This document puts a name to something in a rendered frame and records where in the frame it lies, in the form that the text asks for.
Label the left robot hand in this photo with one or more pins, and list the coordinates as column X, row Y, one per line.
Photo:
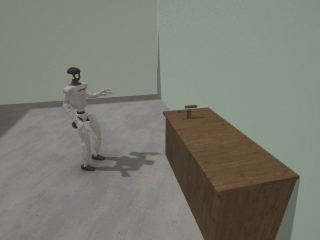
column 104, row 92

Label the right robot foot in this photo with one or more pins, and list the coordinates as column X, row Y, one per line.
column 88, row 167

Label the right robot thigh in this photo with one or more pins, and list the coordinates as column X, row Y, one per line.
column 85, row 138

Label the right robot hand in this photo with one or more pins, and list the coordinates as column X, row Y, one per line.
column 81, row 125

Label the robot left forearm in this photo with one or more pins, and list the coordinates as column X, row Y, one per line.
column 93, row 95

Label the robot right forearm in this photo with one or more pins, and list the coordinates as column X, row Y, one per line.
column 71, row 113

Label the robot right upper arm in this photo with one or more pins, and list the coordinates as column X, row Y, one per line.
column 67, row 91

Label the counter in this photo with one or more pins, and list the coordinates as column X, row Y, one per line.
column 235, row 189

